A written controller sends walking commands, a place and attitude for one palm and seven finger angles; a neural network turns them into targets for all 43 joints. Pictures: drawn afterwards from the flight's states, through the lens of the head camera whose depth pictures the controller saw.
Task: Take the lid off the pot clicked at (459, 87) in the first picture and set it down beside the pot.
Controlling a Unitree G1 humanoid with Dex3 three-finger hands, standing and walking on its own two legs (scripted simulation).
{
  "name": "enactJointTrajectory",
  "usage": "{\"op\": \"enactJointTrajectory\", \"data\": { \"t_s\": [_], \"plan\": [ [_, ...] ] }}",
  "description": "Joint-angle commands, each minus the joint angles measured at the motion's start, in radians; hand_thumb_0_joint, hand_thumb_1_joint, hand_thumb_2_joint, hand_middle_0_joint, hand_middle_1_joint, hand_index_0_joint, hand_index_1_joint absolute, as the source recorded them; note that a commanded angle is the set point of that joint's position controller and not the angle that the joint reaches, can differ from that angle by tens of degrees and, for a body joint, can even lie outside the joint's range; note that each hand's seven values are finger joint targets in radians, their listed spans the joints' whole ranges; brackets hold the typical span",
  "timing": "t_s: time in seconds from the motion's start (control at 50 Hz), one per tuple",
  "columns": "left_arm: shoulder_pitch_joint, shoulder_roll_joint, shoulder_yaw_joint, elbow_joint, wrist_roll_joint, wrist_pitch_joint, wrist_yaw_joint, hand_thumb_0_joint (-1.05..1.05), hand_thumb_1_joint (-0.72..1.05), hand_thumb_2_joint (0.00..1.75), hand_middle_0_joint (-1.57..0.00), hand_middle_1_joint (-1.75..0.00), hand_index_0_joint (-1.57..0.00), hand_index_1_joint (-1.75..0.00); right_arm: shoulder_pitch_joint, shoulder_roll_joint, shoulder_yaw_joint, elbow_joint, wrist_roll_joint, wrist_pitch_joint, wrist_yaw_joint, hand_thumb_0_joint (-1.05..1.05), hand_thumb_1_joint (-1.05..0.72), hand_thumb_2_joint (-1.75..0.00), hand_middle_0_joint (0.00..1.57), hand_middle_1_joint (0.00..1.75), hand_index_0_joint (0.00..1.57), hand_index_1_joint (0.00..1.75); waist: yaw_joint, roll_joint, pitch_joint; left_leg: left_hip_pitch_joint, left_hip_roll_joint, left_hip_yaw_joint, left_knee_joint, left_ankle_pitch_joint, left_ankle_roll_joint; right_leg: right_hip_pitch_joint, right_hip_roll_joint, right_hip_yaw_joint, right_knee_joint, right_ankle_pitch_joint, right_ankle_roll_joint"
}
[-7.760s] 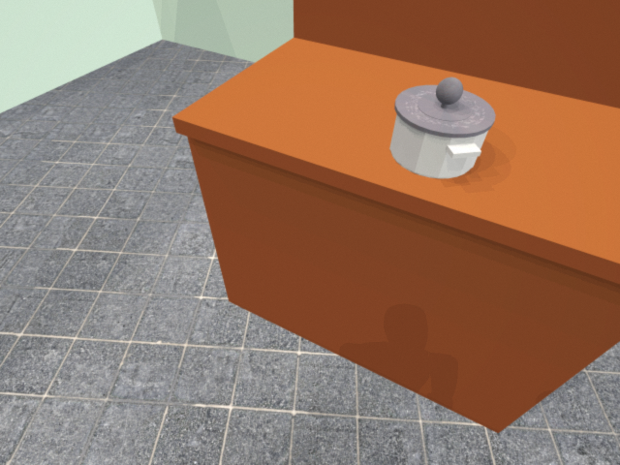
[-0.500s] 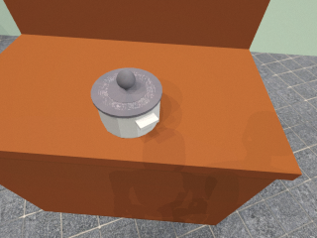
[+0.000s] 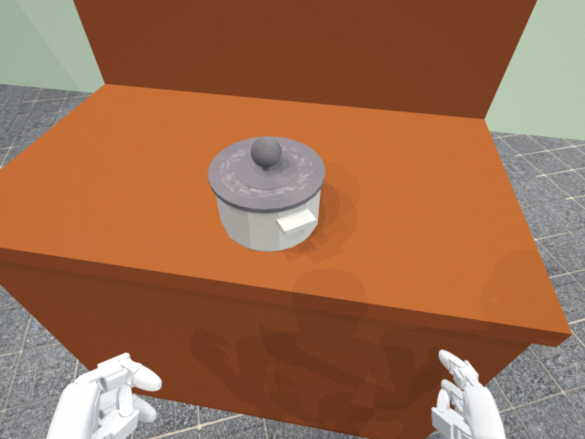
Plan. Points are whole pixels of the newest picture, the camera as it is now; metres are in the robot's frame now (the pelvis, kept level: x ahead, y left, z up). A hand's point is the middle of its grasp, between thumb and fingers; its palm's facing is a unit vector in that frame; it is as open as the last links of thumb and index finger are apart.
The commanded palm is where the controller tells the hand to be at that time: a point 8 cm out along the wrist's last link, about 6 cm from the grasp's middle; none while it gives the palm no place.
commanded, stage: lift the closed hand beside the body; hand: left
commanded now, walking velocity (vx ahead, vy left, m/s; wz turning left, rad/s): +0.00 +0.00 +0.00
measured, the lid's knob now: (266, 151) +0.47 +0.10 +0.17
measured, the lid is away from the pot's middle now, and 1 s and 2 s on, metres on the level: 0.00 0.00 0.00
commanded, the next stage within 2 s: raise the hand higher, near the body in 0.10 s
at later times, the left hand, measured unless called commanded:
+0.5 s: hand (87, 364) +0.16 +0.24 +0.11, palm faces +0.31 -0.85 -0.43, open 3.1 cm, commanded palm +0.10 +0.27 +0.14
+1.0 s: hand (79, 307) +0.19 +0.23 +0.17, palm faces +0.36 -0.81 -0.45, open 3.1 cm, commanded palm +0.14 +0.27 +0.20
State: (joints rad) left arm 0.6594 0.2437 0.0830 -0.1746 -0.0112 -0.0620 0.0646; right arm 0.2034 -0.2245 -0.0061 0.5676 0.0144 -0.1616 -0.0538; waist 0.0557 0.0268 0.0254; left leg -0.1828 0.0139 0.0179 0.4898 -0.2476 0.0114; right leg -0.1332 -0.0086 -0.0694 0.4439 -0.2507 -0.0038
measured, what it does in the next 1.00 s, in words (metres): stands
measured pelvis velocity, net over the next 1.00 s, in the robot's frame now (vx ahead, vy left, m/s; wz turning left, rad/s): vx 0.01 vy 0.01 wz -0.02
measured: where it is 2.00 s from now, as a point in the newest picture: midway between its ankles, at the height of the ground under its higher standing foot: outside the picture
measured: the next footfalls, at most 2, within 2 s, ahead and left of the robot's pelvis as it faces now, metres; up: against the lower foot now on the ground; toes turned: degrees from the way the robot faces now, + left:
none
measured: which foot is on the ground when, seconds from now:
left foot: down 0.00-1.00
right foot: down 0.00-1.00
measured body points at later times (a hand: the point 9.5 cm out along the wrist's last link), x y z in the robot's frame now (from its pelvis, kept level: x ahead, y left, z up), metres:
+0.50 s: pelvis +0.01 +0.01 +0.00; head -0.01 -0.01 +0.45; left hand +0.13 +0.28 +0.13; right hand +0.22 -0.21 -0.06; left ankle +0.01 +0.11 -0.74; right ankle +0.00 -0.12 -0.74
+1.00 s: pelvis +0.01 +0.01 +0.00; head +0.00 -0.01 +0.45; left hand +0.16 +0.28 +0.20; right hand +0.21 -0.20 -0.07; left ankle +0.01 +0.11 -0.74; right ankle +0.00 -0.12 -0.74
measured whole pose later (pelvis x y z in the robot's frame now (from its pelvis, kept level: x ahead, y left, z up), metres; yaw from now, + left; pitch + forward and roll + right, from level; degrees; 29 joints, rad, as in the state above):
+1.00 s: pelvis +0.01 +0.01 +0.00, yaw -1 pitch -4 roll -1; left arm 0.59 0.35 0.30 -0.57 -0.03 -0.16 0.08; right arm 0.18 -0.20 0.01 0.62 0.02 -0.17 -0.05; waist 0.08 0.06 0.03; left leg -0.13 0.01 0.04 0.48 -0.27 0.02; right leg -0.09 -0.01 -0.05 0.43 -0.27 0.01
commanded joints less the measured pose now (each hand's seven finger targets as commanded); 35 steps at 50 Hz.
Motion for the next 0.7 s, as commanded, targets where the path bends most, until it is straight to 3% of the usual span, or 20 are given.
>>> {"op": "enactJointTrajectory", "data": {
  "t_s": [0.0, 0.02, 0.04, 0.1, 0.12, 0.16, 0.22, 0.24, 0.28, 0.32, 0.34, 0.4, 0.48, 0.52, 0.58, 0.62, 0.64, 0.68],
  "plan": [
    [-0.034, 0.137, 0.106, -0.294, -0.007, -0.073, 0.017, 0.00, 0.90, 0.90, -1.30, -1.50, -1.30, -1.50, -0.135, -0.083, -0.022, -0.155, -0.005, -0.067, -0.015, 0.00, -0.90, -0.90, 0.20, 0.30, 0.20, 0.30, -0.007, 0.014, -0.030, 0.058, -0.005, -0.004, -0.091, 0.052, 0.017, -0.076, -0.012, 0.011, -0.114, -0.004, -0.007],
    [-0.004, 0.175, 0.158, -0.280, -0.003, -0.070, 0.025, 0.00, 0.90, 0.90, -1.30, -1.50, -1.30, -1.50, -0.145, -0.082, -0.024, -0.143, -0.004, -0.067, -0.015, 0.00, -0.90, -0.90, 0.20, 0.30, 0.20, 0.30, 0.002, 0.004, -0.032, 0.059, -0.005, 0.001, -0.083, 0.051, 0.016, -0.080, -0.010, 0.013, -0.124, -0.011, -0.008],
    [-0.010, 0.144, 0.130, -0.314, -0.004, -0.076, 0.021, 0.00, 0.90, 0.90, -1.30, -1.50, -1.30, -1.50, -0.146, -0.074, -0.018, -0.149, -0.005, -0.073, -0.015, 0.00, -0.90, -0.90, 0.20, 0.30, 0.20, 0.30, -0.002, 0.000, -0.028, 0.055, -0.006, -0.003, -0.092, 0.052, 0.016, -0.072, -0.012, 0.009, -0.121, -0.012, -0.007],
    [0.021, 0.166, 0.170, -0.334, -0.006, -0.081, 0.023, 0.00, 0.90, 0.90, -1.30, -1.50, -1.30, -1.50, -0.156, -0.070, -0.022, -0.137, -0.004, -0.081, -0.017, 0.00, -0.90, -0.90, 0.20, 0.30, 0.20, 0.30, 0.011, 0.001, -0.011, 0.055, -0.001, -0.007, -0.100, 0.065, 0.016, -0.066, -0.009, 0.011, -0.118, -0.002, -0.006],
    [0.038, 0.201, 0.213, -0.344, -0.003, -0.084, 0.028, 0.00, 0.90, 0.90, -1.30, -1.50, -1.30, -1.50, -0.165, -0.072, -0.024, -0.131, -0.002, -0.082, -0.014, 0.00, -0.90, -0.90, 0.20, 0.30, 0.20, 0.30, 0.017, -0.009, -0.016, 0.056, -0.001, -0.007, -0.093, 0.069, 0.014, -0.068, -0.006, 0.012, -0.122, -0.001, -0.008],
    [0.034, 0.188, 0.208, -0.381, -0.005, -0.093, 0.027, 0.00, 0.90, 0.90, -1.30, -1.50, -1.30, -1.50, -0.166, -0.062, -0.021, -0.132, -0.002, -0.091, -0.014, 0.00, -0.90, -0.90, 0.20, 0.30, 0.20, 0.30, 0.016, 0.018, -0.018, 0.061, 0.001, -0.008, -0.101, 0.077, 0.014, -0.060, -0.009, 0.011, -0.115, 0.008, -0.007],
    [0.074, 0.185, 0.232, -0.336, -0.003, -0.089, 0.026, 0.00, 0.90, 0.90, -1.30, -1.50, -1.30, -1.50, -0.177, -0.063, -0.027, -0.113, -0.001, -0.088, -0.013, 0.00, -0.90, -0.90, 0.20, 0.30, 0.20, 0.30, 0.020, -0.028, 0.011, 0.051, 0.005, -0.005, -0.098, 0.084, 0.015, -0.071, -0.002, 0.008, -0.118, 0.015, -0.005],
    [0.044, 0.158, 0.199, -0.358, -0.005, -0.095, 0.019, 0.00, 0.90, 0.90, -1.30, -1.50, -1.30, -1.50, -0.174, -0.062, -0.023, -0.122, 0.000, -0.089, -0.012, 0.00, -0.90, -0.90, 0.20, 0.30, 0.20, 0.30, 0.010, -0.040, 0.018, 0.052, 0.002, -0.003, -0.100, 0.083, 0.018, -0.076, -0.005, 0.007, -0.121, 0.015, -0.002],
    [0.002, 0.191, 0.217, -0.418, -0.005, -0.108, 0.021, 0.00, 0.90, 0.90, -1.30, -1.50, -1.30, -1.50, -0.170, -0.070, -0.024, -0.126, -0.001, -0.095, -0.015, 0.00, -0.90, -0.90, 0.20, 0.30, 0.20, 0.30, 0.011, 0.006, -0.004, 0.068, 0.002, -0.005, -0.102, 0.069, 0.018, -0.071, -0.008, 0.014, -0.121, 0.004, -0.001],
    [0.001, 0.237, 0.275, -0.437, -0.007, -0.110, 0.031, 0.00, 0.90, 0.90, -1.30, -1.50, -1.30, -1.50, -0.169, -0.072, -0.026, -0.118, 0.000, -0.098, -0.017, 0.00, -0.90, -0.90, 0.20, 0.30, 0.20, 0.30, 0.019, -0.001, -0.021, 0.073, 0.001, -0.006, -0.093, 0.084, 0.016, -0.063, -0.004, 0.017, -0.120, 0.019, -0.003],
    [0.004, 0.206, 0.246, -0.452, -0.007, -0.115, 0.027, 0.00, 0.90, 0.90, -1.30, -1.50, -1.30, -1.50, -0.166, -0.064, -0.021, -0.123, -0.003, -0.100, -0.017, 0.00, -0.90, -0.90, 0.20, 0.30, 0.20, 0.30, 0.016, 0.008, -0.033, 0.085, 0.000, -0.005, -0.095, 0.100, 0.019, -0.058, -0.008, 0.015, -0.117, 0.033, -0.004],
    [0.004, 0.195, 0.231, -0.497, -0.007, -0.117, 0.028, 0.00, 0.90, 0.90, -1.30, -1.50, -1.30, -1.50, -0.157, -0.068, -0.020, -0.128, -0.002, -0.105, -0.014, 0.00, -0.90, -0.90, 0.20, 0.30, 0.20, 0.30, 0.018, 0.065, -0.043, 0.096, 0.006, -0.011, -0.097, 0.139, 0.012, -0.043, -0.008, 0.009, -0.093, 0.075, -0.007],
    [0.019, 0.208, 0.263, -0.477, -0.011, -0.113, 0.029, 0.00, 0.90, 0.90, -1.30, -1.50, -1.30, -1.50, -0.163, -0.066, -0.025, -0.126, -0.001, -0.090, -0.012, 0.00, -0.90, -0.90, 0.20, 0.30, 0.20, 0.30, 0.022, 0.005, -0.026, 0.080, 0.009, -0.010, -0.095, 0.167, 0.012, -0.037, -0.005, 0.005, -0.089, 0.106, -0.007],
    [-0.001, 0.240, 0.294, -0.518, -0.011, -0.116, 0.033, 0.00, 0.90, 0.90, -1.30, -1.50, -1.30, -1.50, -0.169, -0.072, -0.025, -0.131, 0.001, -0.086, -0.011, 0.00, -0.90, -0.90, 0.20, 0.30, 0.20, 0.30, 0.023, 0.047, -0.027, 0.085, 0.007, -0.006, -0.084, 0.168, 0.011, -0.040, -0.003, 0.015, -0.092, 0.115, -0.010],
    [-0.006, 0.205, 0.256, -0.552, -0.011, -0.125, 0.029, 0.00, 0.90, 0.90, -1.30, -1.50, -1.30, -1.50, -0.156, -0.068, -0.018, -0.138, -0.001, -0.090, -0.006, 0.00, -0.90, -0.90, 0.20, 0.30, 0.20, 0.30, 0.020, 0.072, -0.039, 0.094, 0.013, -0.012, -0.085, 0.206, 0.006, -0.030, -0.005, 0.007, -0.078, 0.135, -0.011],
    [0.004, 0.245, 0.310, -0.539, -0.013, -0.120, 0.036, 0.00, 0.90, 0.90, -1.30, -1.50, -1.30, -1.50, -0.163, -0.072, -0.025, -0.130, 0.002, -0.084, -0.004, 0.00, -0.90, -0.90, 0.20, 0.30, 0.20, 0.30, 0.025, 0.040, -0.037, 0.086, 0.014, -0.012, -0.080, 0.190, 0.006, -0.035, 0.001, 0.011, -0.083, 0.131, -0.012],
    [-0.024, 0.221, 0.279, -0.569, -0.011, -0.129, 0.032, 0.00, 0.90, 0.90, -1.30, -1.50, -1.30, -1.50, -0.162, -0.068, -0.018, -0.140, 0.000, -0.086, -0.003, 0.00, -0.90, -0.90, 0.20, 0.30, 0.20, 0.30, 0.021, 0.039, -0.041, 0.084, 0.011, -0.011, -0.082, 0.198, 0.006, -0.029, -0.004, 0.011, -0.082, 0.136, -0.013],
    [-0.017, 0.227, 0.293, -0.554, -0.015, -0.130, 0.034, 0.00, 0.90, 0.90, -1.30, -1.50, -1.30, -1.50, -0.159, -0.067, -0.021, -0.134, 0.001, -0.082, -0.004, 0.00, -0.90, -0.90, 0.20, 0.30, 0.20, 0.30, 0.022, 0.048, -0.041, 0.087, 0.015, -0.010, -0.085, 0.198, 0.005, -0.030, -0.007, 0.009, -0.079, 0.136, -0.011]
  ]
}}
